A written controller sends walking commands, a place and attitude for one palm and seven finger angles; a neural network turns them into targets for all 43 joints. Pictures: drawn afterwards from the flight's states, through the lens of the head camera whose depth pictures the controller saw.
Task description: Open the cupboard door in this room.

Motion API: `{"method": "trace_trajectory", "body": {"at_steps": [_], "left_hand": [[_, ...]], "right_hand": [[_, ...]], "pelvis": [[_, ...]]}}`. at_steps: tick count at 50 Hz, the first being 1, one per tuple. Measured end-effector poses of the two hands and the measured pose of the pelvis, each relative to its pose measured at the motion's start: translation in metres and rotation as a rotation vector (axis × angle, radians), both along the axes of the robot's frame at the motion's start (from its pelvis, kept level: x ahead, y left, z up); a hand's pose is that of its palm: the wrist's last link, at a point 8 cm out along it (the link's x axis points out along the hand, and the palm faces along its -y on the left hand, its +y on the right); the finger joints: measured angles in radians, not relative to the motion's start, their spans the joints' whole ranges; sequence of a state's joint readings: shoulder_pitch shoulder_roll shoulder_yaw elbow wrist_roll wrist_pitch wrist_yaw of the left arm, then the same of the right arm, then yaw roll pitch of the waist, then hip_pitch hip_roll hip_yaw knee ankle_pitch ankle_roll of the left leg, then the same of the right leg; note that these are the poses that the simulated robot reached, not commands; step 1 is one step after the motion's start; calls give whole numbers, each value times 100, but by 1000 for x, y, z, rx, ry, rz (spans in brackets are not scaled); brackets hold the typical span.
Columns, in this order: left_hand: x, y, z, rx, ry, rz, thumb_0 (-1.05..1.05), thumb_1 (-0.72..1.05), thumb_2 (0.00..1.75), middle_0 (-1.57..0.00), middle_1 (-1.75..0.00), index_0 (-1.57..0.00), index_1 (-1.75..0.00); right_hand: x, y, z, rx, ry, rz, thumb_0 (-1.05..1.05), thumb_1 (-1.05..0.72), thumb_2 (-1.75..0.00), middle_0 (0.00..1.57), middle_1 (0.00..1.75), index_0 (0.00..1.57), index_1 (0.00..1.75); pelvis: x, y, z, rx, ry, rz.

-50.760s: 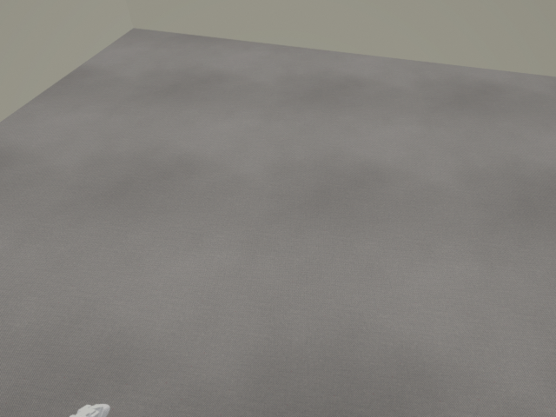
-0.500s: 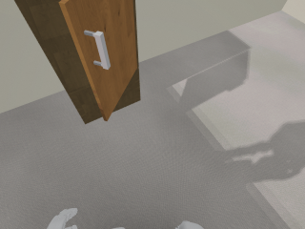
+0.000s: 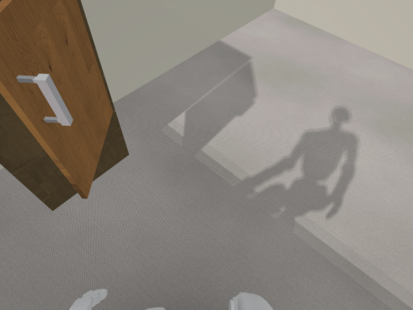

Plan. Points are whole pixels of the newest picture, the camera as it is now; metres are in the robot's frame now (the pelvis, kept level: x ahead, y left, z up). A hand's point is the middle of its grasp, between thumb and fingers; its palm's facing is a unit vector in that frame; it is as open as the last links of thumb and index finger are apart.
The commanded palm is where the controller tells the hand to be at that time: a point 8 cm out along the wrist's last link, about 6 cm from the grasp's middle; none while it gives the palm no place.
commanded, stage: walk to a spot facing it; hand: left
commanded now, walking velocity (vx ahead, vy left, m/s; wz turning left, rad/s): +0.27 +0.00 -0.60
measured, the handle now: (46, 101) +0.51 +0.40 +0.04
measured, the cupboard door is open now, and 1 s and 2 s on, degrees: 41 41 41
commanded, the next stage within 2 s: turn to face it in 1.96 s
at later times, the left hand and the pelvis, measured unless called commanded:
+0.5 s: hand (138, 290) +0.17 +0.16 -0.18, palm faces -0.25 -0.95 -0.17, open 7.4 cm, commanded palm none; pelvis +0.12 -0.03 -0.01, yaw -17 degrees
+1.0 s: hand (237, 159) +0.54 -0.07 -0.16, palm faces -0.59 -0.78 -0.21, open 7.4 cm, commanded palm none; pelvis +0.30 -0.13 -0.02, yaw -32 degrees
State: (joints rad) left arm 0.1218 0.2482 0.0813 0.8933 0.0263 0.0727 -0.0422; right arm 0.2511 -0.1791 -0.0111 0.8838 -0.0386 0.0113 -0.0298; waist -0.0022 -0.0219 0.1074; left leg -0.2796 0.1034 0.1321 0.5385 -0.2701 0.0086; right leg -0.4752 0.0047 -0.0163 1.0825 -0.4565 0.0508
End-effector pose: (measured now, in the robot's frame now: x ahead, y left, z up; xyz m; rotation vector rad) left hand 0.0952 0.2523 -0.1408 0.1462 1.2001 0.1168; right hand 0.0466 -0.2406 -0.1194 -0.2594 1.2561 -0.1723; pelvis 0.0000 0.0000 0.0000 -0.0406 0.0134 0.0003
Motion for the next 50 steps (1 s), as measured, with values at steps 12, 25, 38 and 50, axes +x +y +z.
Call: {"method": "trace_trajectory", "body": {"at_steps": [12, 25, 38, 50], "left_hand": [[75, -49, 9, 55, -56, -207, 0, 91, 90, -19, -29, -20, -30], [85, -47, -11, 21, 188, -233, 0, 90, 90, -20, -29, -21, -30], [292, -104, 7, 2, 26, -452, 0, 91, 90, -19, -29, -20, -30], [463, -280, 10, -17, -182, -692, 0, 91, 90, -19, -29, -20, -30]], "right_hand": [[-53, -39, -31, 57, 82, -232, 0, -90, -90, 21, 30, 20, 30], [88, -62, 0, -8, -153, -274, 0, -91, -90, 20, 30, 20, 30], [76, -12, -5, 69, 20, -488, 0, -91, -90, 20, 30, 20, 30], [36, -4, -29, 262, 347, -746, 0, -91, -90, 20, 30, 20, 30]], "pelvis": [[28, -28, -13, 25, 7, -163], [118, -28, -7, 25, -17, -294], [214, -42, 5, 34, 2, -466], [298, -135, -18, 61, 1, -555]]}}
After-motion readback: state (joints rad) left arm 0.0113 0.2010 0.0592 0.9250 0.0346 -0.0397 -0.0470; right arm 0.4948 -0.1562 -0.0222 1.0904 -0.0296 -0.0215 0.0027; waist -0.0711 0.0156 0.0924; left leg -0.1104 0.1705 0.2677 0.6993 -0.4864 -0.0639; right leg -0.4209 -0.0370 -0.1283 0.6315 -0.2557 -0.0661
